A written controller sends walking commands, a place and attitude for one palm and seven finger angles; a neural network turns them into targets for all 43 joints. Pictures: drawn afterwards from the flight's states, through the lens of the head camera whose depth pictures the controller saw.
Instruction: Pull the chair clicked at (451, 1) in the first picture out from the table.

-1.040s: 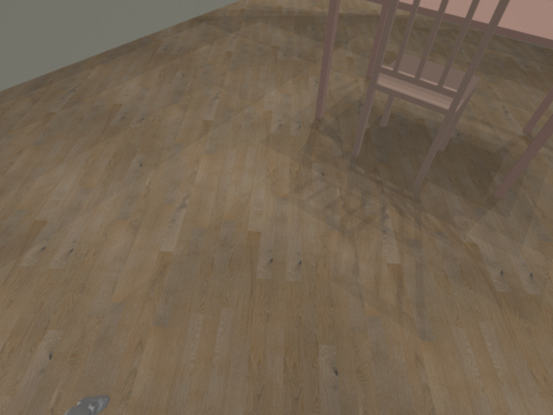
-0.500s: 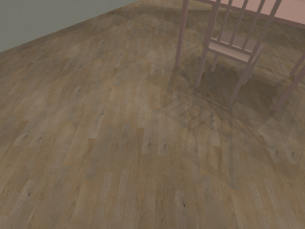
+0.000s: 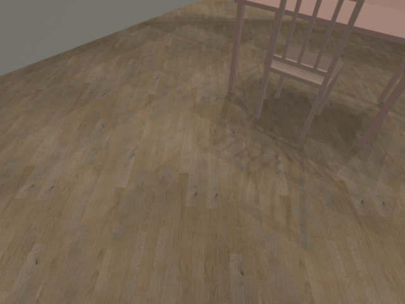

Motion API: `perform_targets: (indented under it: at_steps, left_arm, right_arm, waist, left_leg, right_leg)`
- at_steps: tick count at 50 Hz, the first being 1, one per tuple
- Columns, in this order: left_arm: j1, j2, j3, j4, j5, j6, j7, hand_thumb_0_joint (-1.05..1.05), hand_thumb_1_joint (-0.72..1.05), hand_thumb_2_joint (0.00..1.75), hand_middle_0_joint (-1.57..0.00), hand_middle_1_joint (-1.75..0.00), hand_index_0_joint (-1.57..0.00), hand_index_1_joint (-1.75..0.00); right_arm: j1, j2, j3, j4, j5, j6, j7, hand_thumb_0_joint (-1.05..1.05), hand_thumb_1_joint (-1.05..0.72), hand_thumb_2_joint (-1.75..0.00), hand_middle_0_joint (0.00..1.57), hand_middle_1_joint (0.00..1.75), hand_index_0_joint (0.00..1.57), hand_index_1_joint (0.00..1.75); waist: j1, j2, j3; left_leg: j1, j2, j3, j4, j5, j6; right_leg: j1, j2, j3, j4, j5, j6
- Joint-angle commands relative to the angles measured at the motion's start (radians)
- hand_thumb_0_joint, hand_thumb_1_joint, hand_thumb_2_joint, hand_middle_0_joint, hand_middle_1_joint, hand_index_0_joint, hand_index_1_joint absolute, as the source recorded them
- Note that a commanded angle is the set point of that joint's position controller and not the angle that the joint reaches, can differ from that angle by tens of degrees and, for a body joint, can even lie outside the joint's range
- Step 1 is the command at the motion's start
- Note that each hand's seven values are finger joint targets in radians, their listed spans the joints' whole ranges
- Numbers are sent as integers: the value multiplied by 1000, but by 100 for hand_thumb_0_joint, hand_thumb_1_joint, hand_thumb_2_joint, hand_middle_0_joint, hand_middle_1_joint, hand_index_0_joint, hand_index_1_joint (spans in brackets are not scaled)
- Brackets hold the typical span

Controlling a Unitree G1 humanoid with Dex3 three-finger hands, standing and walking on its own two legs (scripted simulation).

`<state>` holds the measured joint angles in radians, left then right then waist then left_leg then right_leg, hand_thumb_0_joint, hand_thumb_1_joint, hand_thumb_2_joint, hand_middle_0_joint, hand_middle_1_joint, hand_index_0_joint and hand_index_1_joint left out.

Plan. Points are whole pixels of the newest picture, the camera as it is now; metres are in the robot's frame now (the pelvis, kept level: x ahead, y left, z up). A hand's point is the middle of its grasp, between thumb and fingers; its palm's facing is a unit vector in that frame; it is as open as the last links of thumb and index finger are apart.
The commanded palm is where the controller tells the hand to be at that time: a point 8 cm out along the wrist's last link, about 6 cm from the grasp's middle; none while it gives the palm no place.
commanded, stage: look at it before walking up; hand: left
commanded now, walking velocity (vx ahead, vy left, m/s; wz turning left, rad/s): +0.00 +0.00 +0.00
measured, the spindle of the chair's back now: (309, 31) +1.50 -0.52 -0.06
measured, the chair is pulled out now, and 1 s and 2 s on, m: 0.00 0.00 0.00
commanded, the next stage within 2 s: walk to a spot facing it in 0.40 s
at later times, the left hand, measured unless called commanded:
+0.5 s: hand out of the picture +0.06 +0.25 -0.16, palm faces -0.03 -0.94 -0.34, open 7.4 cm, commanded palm none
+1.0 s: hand out of the picture +0.04 +0.19 -0.21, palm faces -0.03 -0.99 -0.12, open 7.4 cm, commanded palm none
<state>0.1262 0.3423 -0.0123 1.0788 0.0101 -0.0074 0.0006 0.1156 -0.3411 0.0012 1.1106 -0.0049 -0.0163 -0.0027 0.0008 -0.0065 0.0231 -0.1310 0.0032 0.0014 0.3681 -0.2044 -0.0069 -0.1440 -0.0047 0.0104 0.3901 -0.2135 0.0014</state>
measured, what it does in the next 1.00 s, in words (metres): shifts its weight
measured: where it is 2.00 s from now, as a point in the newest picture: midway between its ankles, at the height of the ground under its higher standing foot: (210, 245)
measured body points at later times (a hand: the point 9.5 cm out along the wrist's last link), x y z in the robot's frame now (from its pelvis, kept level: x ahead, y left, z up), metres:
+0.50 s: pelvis +0.00 +0.00 +0.00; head +0.00 +0.00 +0.45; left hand +0.06 +0.30 -0.13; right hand +0.07 -0.30 -0.13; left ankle +0.00 +0.12 -0.75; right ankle +0.00 -0.12 -0.75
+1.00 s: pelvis +0.11 +0.02 -0.03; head +0.13 +0.05 +0.42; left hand +0.05 +0.24 -0.19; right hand +0.07 -0.22 -0.17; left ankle +0.02 +0.12 -0.75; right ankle +0.01 -0.11 -0.72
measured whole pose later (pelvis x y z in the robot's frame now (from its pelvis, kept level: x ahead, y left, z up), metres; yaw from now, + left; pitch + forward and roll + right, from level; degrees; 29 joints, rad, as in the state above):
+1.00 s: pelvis +0.11 +0.02 -0.03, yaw -6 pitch +1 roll -1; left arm 0.43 0.15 0.03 1.14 0.02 -0.02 0.00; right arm 0.32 -0.17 -0.02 1.11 -0.01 -0.07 -0.02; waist 0.01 -0.04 0.01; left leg -0.14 0.04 0.15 0.63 -0.51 0.03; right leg -0.26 0.02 0.07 0.84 -0.45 -0.02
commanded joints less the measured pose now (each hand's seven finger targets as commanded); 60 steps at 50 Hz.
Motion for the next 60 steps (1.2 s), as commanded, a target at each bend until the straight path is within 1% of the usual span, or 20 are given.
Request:
perform_targets:
  at_steps: [1,25,27,29,32,39,42,43,44,45,46,47,48,49,50,51,53,56,58,60]
  left_arm:
    - [-41,208,45,-66,-1,-21,11,0,90,90,-20,-30,-20,-30]
    - [-23,204,44,-49,0,-20,10,0,90,90,-20,-30,-20,-30]
    - [51,77,17,-17,0,1,14,0,90,90,-20,-30,-20,-30]
    - [82,80,22,-15,8,13,5,0,90,90,-20,-30,-20,-30]
    - [125,75,36,-36,14,16,-10,0,90,90,-20,-30,-20,-30]
    - [250,25,61,-46,13,-16,-10,0,90,90,-20,-30,-20,-30]
    - [344,45,81,-11,11,-35,4,0,90,90,-20,-30,-20,-30]
    - [375,51,86,1,11,-38,9,0,90,90,-20,-30,-20,-30]
    - [393,46,89,9,14,-42,15,0,90,90,-20,-30,-20,-30]
    - [389,39,91,15,17,-42,19,0,90,90,-20,-30,-20,-30]
    - [347,27,90,10,14,-40,19,0,90,90,-20,-30,-20,-30]
    - [268,-1,85,-8,7,-39,16,0,90,90,-20,-30,-20,-30]
    - [193,-81,75,-58,-1,-43,6,0,90,90,-20,-30,-20,-30]
    - [88,-87,64,-95,4,-54,13,0,90,90,-20,-30,-20,-30]
    - [64,-78,73,-92,8,-45,12,0,90,90,-20,-30,-20,-30]
    - [72,-103,75,-83,11,-36,3,0,90,90,-20,-30,-20,-30]
    - [86,-134,74,-85,15,-19,-17,0,90,90,-20,-30,-20,-30]
    - [31,-173,64,-124,13,-1,-35,0,90,90,-20,-30,-20,-30]
    - [2,-176,56,-137,10,-4,-40,0,90,90,-20,-30,-20,-30]
    - [61,-155,58,-122,9,-11,-34,0,90,90,-20,-30,-20,-30]
  right_arm:
    - [-53,-204,-37,-63,-4,-21,-10,0,-90,-90,20,30,20,30]
    - [-44,-209,-36,-52,-2,-21,-10,0,-90,-90,20,30,20,30]
    - [19,-77,-6,-22,-11,-2,-5,0,-90,-90,20,30,20,30]
    - [56,-77,-12,-22,-17,8,-1,0,-90,-90,20,30,20,30]
    - [72,-89,-25,-41,-20,8,1,0,-90,-90,20,30,20,30]
    - [140,-37,-43,-69,-10,-27,-4,0,-90,-90,20,30,20,30]
    - [134,26,-37,-85,-6,-47,-8,0,-90,-90,20,30,20,30]
    - [107,39,-37,-97,-6,-52,-10,0,-90,-90,20,30,20,30]
    - [84,51,-35,-107,-7,-57,-10,0,-90,-90,20,30,20,30]
    - [89,61,-35,-104,-4,-63,-10,0,-90,-90,20,30,20,30]
    - [154,67,-36,-83,-3,-68,-13,0,-90,-90,20,30,20,30]
    - [317,55,-43,-24,-5,-72,-17,0,-90,-90,20,30,20,30]
    - [541,-50,-75,55,-20,-79,-28,0,-90,-90,20,30,20,30]
    - [627,-24,-60,102,-22,-68,-43,0,-90,-90,20,30,20,30]
    - [602,31,-42,90,-24,-63,-47,0,-90,-90,20,30,20,30]
    - [529,49,-37,61,-27,-64,-44,0,-90,-90,20,30,20,30]
    - [450,81,-33,35,-23,-75,-45,0,-90,-90,20,30,20,30]
    - [430,111,-20,33,-21,-84,-49,0,-90,-90,20,30,20,30]
    - [423,103,-24,39,-16,-84,-51,0,-90,-90,20,30,20,30]
    - [420,58,-36,47,-6,-77,-53,0,-90,-90,20,30,20,30]
  waist:
    - [0,-1,-48]
    - [1,0,-54]
    - [2,3,-57]
    - [0,-13,10]
    - [9,3,109]
    - [16,-26,114]
    - [28,-156,57]
    - [38,-174,62]
    - [51,-157,73]
    - [41,-123,68]
    - [-6,-96,46]
    - [-97,-1,1]
    - [-162,307,-38]
    - [-171,289,57]
    - [-146,132,121]
    - [-102,86,155]
    - [-50,92,180]
    - [-14,143,229]
    - [-3,158,211]
    - [33,159,130]
  left_leg:
    - [5,113,-96,-54,127,32]
    - [18,118,-106,-69,125,34]
    - [18,109,-73,-51,-16,12]
    - [-41,100,-65,-48,-239,16]
    - [-123,114,-80,-47,-400,37]
    - [-166,121,-40,140,-285,60]
    - [-283,52,95,365,-182,17]
    - [-339,44,115,400,-227,6]
    - [-376,51,114,393,-286,3]
    - [-342,58,111,343,-297,5]
    - [-184,60,102,221,-250,19]
    - [124,84,53,51,-96,53]
    - [386,333,-268,-22,207,111]
    - [451,444,-349,-44,597,116]
    - [370,447,-262,-12,688,119]
    - [290,413,-167,-23,603,124]
    - [214,338,-37,-82,475,97]
    - [116,249,108,-166,492,69]
    - [121,209,186,-162,665,60]
    - [150,223,220,-66,962,72]
  right_leg:
    - [-4,-118,104,-72,121,-36]
    - [-2,-115,100,-83,106,-31]
    - [-18,-104,102,-82,-59,-15]
    - [-82,-86,130,-80,-266,-28]
    - [-161,-58,147,-44,-371,-50]
    - [-150,-63,224,49,-257,-107]
    - [26,-184,381,2,-8,-181]
    - [75,-231,437,-16,105,-215]
    - [116,-253,445,-11,221,-238]
    - [116,-248,412,32,322,-238]
    - [26,-208,336,127,400,-207]
    - [-186,-108,203,323,413,-145]
    - [-489,50,6,673,67,-62]
    - [-679,46,-6,819,-294,-46]
    - [-689,-8,29,882,-258,-56]
    - [-676,-43,16,906,-226,-57]
    - [-670,-51,-32,895,-160,-51]
    - [-609,-41,-126,705,-57,-46]
    - [-472,-8,-200,468,12,-59]
    - [-278,64,-251,353,40,-87]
